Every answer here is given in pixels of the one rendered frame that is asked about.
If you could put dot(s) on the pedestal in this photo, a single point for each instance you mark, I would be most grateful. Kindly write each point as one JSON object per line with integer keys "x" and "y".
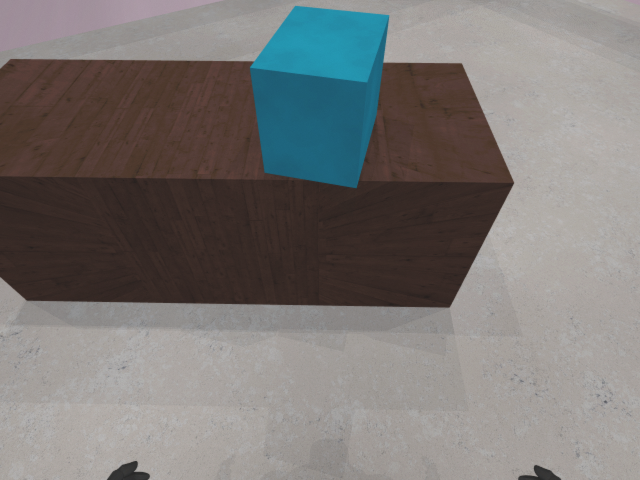
{"x": 143, "y": 181}

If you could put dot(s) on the carton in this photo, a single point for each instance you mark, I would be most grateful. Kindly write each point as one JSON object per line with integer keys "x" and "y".
{"x": 316, "y": 88}

